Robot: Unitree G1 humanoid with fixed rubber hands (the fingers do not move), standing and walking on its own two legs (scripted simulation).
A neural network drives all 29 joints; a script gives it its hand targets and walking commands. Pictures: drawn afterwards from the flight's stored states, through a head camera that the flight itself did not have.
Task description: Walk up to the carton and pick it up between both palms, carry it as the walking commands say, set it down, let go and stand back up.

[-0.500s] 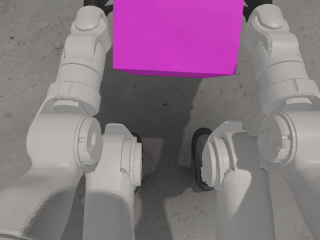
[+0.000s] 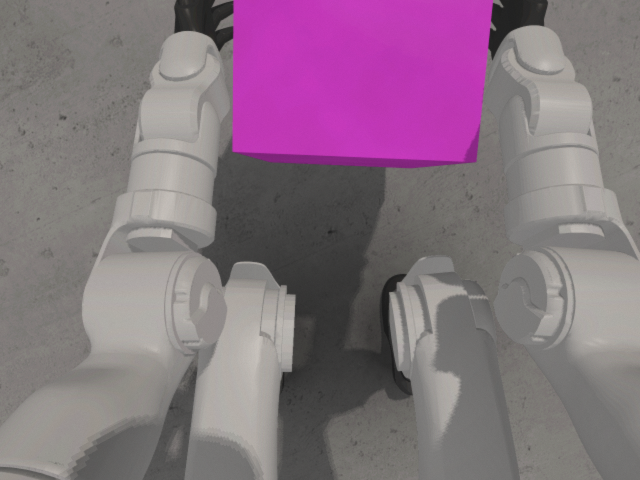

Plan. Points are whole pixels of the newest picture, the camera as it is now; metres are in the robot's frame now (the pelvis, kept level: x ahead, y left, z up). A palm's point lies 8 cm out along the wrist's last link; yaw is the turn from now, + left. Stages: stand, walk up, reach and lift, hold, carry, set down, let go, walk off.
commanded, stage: reach and lift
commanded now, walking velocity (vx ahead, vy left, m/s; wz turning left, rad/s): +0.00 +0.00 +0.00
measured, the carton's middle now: (350, 72) +0.53 -0.03 -0.19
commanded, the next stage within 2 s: none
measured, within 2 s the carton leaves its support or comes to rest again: neither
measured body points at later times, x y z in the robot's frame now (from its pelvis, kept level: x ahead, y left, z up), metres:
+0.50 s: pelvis +0.00 +0.00 +0.05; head +0.33 -0.01 +0.36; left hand +0.55 +0.13 -0.06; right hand +0.54 -0.18 -0.07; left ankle +0.10 +0.12 -0.35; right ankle +0.11 -0.13 -0.35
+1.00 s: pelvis +0.00 +0.00 +0.10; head +0.30 -0.01 +0.44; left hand +0.53 +0.13 +0.01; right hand +0.52 -0.17 +0.01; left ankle +0.10 +0.12 -0.35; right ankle +0.11 -0.13 -0.35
